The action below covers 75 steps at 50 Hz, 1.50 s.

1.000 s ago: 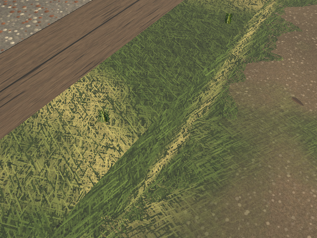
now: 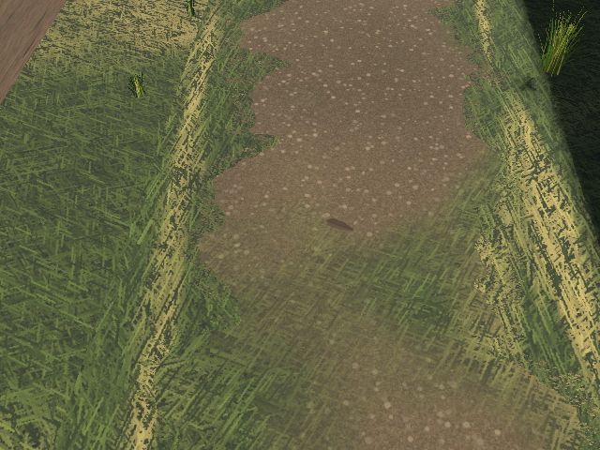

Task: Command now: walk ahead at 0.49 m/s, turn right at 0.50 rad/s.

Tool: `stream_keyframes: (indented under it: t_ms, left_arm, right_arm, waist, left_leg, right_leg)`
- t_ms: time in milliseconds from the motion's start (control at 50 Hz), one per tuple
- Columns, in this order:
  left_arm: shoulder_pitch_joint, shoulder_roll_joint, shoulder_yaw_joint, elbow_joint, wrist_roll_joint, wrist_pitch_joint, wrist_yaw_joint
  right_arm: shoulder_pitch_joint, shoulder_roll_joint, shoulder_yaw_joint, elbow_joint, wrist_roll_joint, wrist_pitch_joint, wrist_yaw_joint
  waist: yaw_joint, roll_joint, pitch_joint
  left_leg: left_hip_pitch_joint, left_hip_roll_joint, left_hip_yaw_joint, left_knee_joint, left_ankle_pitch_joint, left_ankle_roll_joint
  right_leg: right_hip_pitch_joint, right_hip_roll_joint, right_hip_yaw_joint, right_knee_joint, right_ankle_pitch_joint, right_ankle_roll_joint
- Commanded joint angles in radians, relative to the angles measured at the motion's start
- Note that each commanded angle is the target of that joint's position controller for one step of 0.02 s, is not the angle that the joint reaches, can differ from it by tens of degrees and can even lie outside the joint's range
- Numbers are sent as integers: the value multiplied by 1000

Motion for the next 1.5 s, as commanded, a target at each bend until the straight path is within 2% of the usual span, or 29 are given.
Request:
stream_keyframes:
  t_ms: [20, 120, 240, 280, 320, 340, 360, 380, 400, 460, 560, 720, 800, 860, 880, 900, 920, 940, 960, 980, 1100, 1240, 1340, 1360, 1380, 1400, 1420, 1460, 1500]
  left_arm:
    - [37, 22, 9, -75, -1, 2, -5]
    - [-119, 10, -12, -140, 30, -18, -12]
    - [-307, 41, -16, -198, 9, -49, -38]
    - [-278, 78, -2, -198, 7, -59, -42]
    - [-81, 145, 36, -142, 16, -63, -29]
    - [103, 229, 61, -121, 37, -60, -15]
    - [151, 292, 71, -110, 53, -48, -18]
    - [141, 194, 50, -110, 46, -52, -23]
    - [77, 137, 31, -115, 33, -56, -26]
    - [-80, 53, 9, -109, 37, -65, -35]
    - [-60, 84, 31, -56, 44, -79, -16]
    - [12, 155, 53, -4, 27, -50, 6]
    - [17, 194, 63, 10, 11, -23, 7]
    - [-10, 213, 63, -3, 2, -3, 15]
    - [16, 136, 36, -32, 39, -14, 15]
    - [64, 42, 4, -92, 38, -52, 5]
    - [-65, 141, 22, -114, 1, -88, -7]
    - [-108, 145, 22, -133, -18, -98, -9]
    - [-95, 138, 21, -116, 5, -95, 2]
    - [-85, 152, 32, -104, 33, -84, 12]
    - [-57, 74, 12, -94, 45, -20, 14]
    - [-188, 82, 3, -116, 23, -28, -26]
    - [-160, 113, 22, -156, 30, -23, -51]
    - [-102, 141, 34, -148, 34, -24, -49]
    - [-33, 215, 54, -149, 43, -23, -40]
    - [11, 264, 66, -153, 54, -14, -30]
    - [35, 179, 42, -156, 49, -7, -21]
    - [-74, 145, 36, -195, 28, 10, -13]
    - [-138, 142, 34, -216, 17, 35, -5]
  right_arm:
    - [43, -83, -22, -15, 0, -17, 7]
    - [91, -137, -33, 27, 22, -9, 10]
    - [202, -183, -36, 60, 44, 24, 4]
    - [199, -193, -38, 64, 46, 35, -1]
    - [192, -159, -24, 59, 36, 41, -5]
    - [181, -83, 4, 24, 11, 36, -4]
    - [297, 15, 29, 3, 33, 19, -4]
    - [277, -95, 1, 22, 58, 15, -7]
    - [210, -138, -15, 4, 65, 17, -9]
    - [165, -101, -25, -5, 41, 50, -11]
    - [105, -49, -23, -49, 36, 86, -1]
    - [-150, -31, -8, -158, 30, 81, 46]
    - [-176, -60, -20, -204, 32, 84, 63]
    - [152, -178, -90, -132, 37, 91, 45]
    - [266, -281, -121, -107, 37, 101, 20]
    - [204, -349, -118, -146, 32, 86, 23]
    - [216, -264, -94, -155, 22, 74, 33]
    - [171, -214, -79, -155, 14, 63, 34]
    - [99, -179, -68, -167, 20, 58, 34]
    - [39, -144, -60, -181, 22, 59, 29]
    - [29, -136, -48, -157, 8, 60, -5]
    - [48, -132, -30, -86, -14, 72, -20]
    - [18, -159, -42, -78, 19, 112, -45]
    - [30, -158, -43, -82, 21, 117, -53]
    - [36, -145, -39, -111, -2, 110, -57]
    - [50, -100, -25, -140, -20, 100, -51]
    - [41, -114, -22, -135, -18, 97, -34]
    - [0, -117, -25, -133, 11, 116, -28]
    - [-27, -110, -30, -144, 4, 138, -38]
  waist:
    - [1, 97, -46]
    - [-9, 62, 2]
    - [-66, 112, 11]
    - [-27, 132, -6]
    - [75, 111, -113]
    - [148, -20, -270]
    - [92, -293, -376]
    - [110, -187, -325]
    - [93, -134, -208]
    - [7, -95, -73]
    - [-13, -29, -13]
    - [66, -9, 68]
    - [42, -38, 46]
    - [-143, -37, -151]
    - [-156, 146, -230]
    - [-48, 310, -365]
    - [-124, 163, -364]
    - [-98, 137, -237]
    - [-42, 40, -153]
    - [-6, 34, -125]
    - [33, 78, -139]
    - [-41, 112, -107]
    - [-8, 112, -78]
    - [17, 76, -114]
    - [21, -48, -199]
    - [17, -237, -258]
    - [41, -198, -352]
    - [17, -26, -237]
    - [-18, -5, -153]
  left_leg:
    - [150, 279, -267, -256, 47, 177]
    - [151, 260, -191, -301, 152, 217]
    - [179, 257, -193, -219, 106, 162]
    - [203, 278, -231, -161, 73, 137]
    - [137, 203, -180, 73, 184, 84]
    - [-46, 125, -112, 406, -24, 36]
    - [-382, 6, -91, 721, -437, -4]
    - [-472, 47, -196, 868, -421, -1]
    - [-509, 86, -195, 890, -327, 10]
    - [-392, 168, -183, 792, -144, -6]
    - [-427, 169, -188, 688, -7, -25]
    - [-425, 147, -72, 324, 154, 5]
    - [-341, 89, 14, 259, -11, 63]
    - [155, -47, 65, 169, -18, 150]
    - [452, 149, -243, 151, 34, 217]
    - [689, 367, -867, -48, -187, 419]
    - [666, 382, -874, -135, -110, 381]
    - [553, 353, -695, -104, 77, 342]
    - [386, 298, -539, -78, 287, 299]
    - [265, 256, -434, -71, 408, 266]
    - [98, 180, -204, -98, 745, 225]
    - [194, 208, -137, -96, 579, 160]
    - [292, 249, -158, 101, 634, 144]
    - [260, 200, -126, 204, 641, 99]
    - [136, 93, -59, 417, 441, 34]
    - [-194, -87, -27, 732, -241, -50]
    - [-275, -79, -169, 868, -519, -56]
    - [-334, -3, -188, 897, -430, -67]
    - [-271, 27, -162, 702, -352, -79]
  right_leg:
    - [-166, -110, 33, -14, 56, 2]
    - [-225, -129, -20, -326, 224, 20]
    - [-76, -49, -69, -636, 314, 39]
    - [9, -31, -68, -707, 279, 19]
    - [311, -26, -71, -750, 258, -24]
    - [588, -235, 135, -744, 247, -93]
    - [823, -442, 544, -859, 81, -226]
    - [756, -420, 596, -916, -21, -221]
    - [648, -390, 435, -923, 15, -185]
    - [384, -275, 143, -1016, 216, -134]
    - [348, -268, -55, -1076, 429, -147]
    - [450, -282, -238, -1074, 403, -110]
    - [540, -299, -293, -943, 702, -75]
    - [416, -233, -349, -463, 979, -15]
    - [112, -170, -341, -120, 414, 37]
    - [-253, 47, -144, 189, -249, 84]
    - [-348, 10, 15, 240, -211, 66]
    - [-377, -27, 0, 198, -138, 49]
    - [-316, -74, -4, 114, -72, 51]
    - [-242, -105, -7, 35, -39, 58]
    - [-118, -82, -59, -229, 170, 103]
    - [-41, -60, -60, -567, 392, 57]
    - [-62, -9, -104, -678, 198, -5]
    - [60, -7, -78, -754, 399, -39]
    - [250, -116, 98, -742, 799, -116]
    - [484, -325, 405, -780, 1082, -317]
    - [547, -355, 492, -815, 985, -349]
    - [423, -268, 343, -830, 696, -255]
    - [254, -188, 268, -880, 477, -193]
Velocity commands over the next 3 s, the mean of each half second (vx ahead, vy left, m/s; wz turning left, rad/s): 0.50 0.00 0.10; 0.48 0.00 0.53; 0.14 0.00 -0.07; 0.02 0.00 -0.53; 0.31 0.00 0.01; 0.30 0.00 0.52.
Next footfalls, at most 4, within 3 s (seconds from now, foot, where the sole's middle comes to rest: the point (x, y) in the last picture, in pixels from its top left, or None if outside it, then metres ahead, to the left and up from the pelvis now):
0.34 right None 0.34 -0.16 -0.77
0.86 left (248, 406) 0.56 0.15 -0.77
1.36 right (293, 315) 0.80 0.05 -0.77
1.76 left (206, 353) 0.69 0.26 -0.77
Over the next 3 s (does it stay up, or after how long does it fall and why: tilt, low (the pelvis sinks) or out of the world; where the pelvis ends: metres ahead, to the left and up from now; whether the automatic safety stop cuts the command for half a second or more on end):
stays up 0.98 0.18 0.00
